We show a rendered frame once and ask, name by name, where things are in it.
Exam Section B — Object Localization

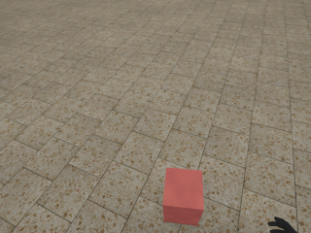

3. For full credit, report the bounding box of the carton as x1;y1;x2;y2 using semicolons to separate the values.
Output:
162;167;204;226

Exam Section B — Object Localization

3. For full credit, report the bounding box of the robot right hand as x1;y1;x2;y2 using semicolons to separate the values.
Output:
267;217;297;233

